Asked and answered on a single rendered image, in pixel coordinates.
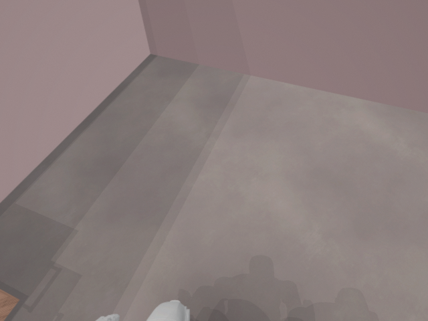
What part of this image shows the cabinet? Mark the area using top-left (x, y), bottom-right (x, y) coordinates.
top-left (0, 289), bottom-right (19, 321)

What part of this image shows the left robot thigh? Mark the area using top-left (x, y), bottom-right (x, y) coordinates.
top-left (146, 302), bottom-right (190, 321)

